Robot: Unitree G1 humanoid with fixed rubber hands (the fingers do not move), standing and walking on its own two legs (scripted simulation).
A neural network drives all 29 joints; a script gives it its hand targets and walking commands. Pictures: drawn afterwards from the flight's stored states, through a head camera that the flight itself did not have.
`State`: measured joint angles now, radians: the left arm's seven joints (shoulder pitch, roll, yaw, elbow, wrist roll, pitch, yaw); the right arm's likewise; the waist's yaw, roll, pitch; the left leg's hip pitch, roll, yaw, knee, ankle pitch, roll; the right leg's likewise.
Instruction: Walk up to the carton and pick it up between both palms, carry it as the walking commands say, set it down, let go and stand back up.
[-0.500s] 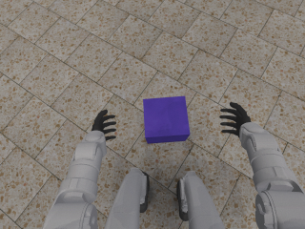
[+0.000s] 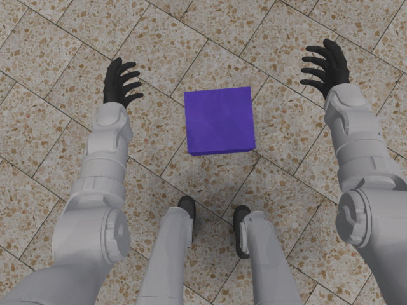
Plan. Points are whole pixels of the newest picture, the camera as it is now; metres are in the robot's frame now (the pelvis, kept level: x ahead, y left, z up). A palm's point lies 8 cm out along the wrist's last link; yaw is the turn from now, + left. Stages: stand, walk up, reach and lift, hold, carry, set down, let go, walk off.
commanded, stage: reach and lift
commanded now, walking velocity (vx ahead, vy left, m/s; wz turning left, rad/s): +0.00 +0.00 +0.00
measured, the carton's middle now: (218, 124) +0.50 +0.00 -0.57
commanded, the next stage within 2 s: none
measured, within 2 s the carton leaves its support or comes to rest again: neither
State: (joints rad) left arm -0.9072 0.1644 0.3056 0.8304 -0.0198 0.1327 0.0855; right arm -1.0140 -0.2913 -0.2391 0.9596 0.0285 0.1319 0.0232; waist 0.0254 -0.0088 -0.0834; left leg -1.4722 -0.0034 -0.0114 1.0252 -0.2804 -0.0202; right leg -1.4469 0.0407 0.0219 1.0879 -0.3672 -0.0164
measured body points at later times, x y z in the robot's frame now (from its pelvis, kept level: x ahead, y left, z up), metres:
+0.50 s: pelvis -0.01 +0.01 -0.05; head +0.31 +0.00 +0.27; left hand +0.50 +0.20 -0.18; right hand +0.53 -0.20 -0.17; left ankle +0.08 +0.13 -0.63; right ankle +0.05 -0.10 -0.63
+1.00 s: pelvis -0.04 +0.01 -0.20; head +0.31 -0.01 +0.09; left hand +0.51 +0.20 -0.33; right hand +0.52 -0.20 -0.33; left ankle +0.08 +0.13 -0.63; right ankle +0.04 -0.10 -0.63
